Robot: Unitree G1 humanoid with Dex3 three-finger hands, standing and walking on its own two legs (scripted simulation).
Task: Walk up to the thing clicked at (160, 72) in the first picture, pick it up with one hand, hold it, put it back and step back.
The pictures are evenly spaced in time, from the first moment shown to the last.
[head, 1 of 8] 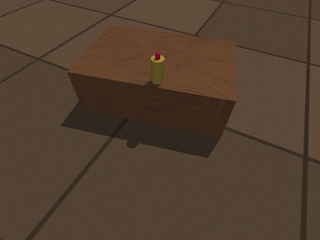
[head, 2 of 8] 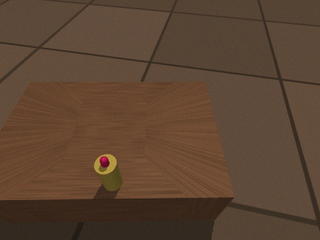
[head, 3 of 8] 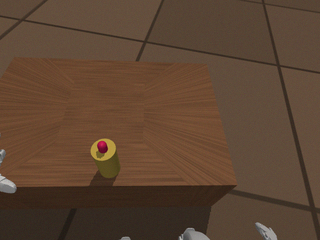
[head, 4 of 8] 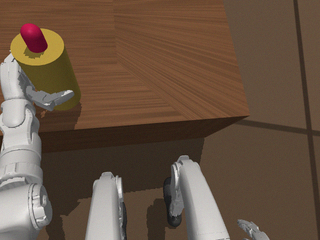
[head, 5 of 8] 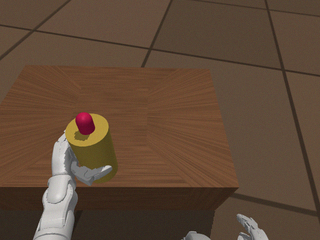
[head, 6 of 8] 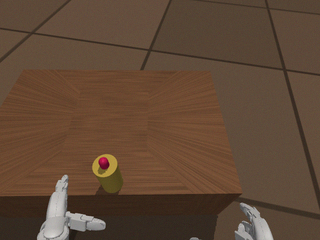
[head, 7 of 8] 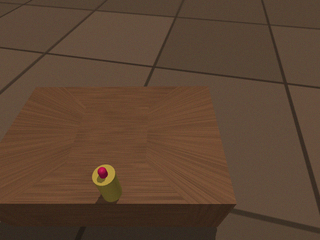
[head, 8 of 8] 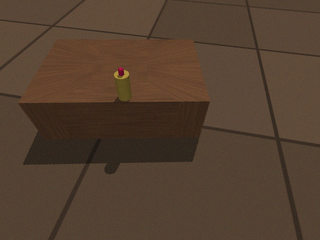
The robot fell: no
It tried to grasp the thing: yes
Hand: left
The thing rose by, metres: 0.31
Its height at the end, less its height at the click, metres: +0.00
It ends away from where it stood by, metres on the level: 0.03
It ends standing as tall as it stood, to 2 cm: yes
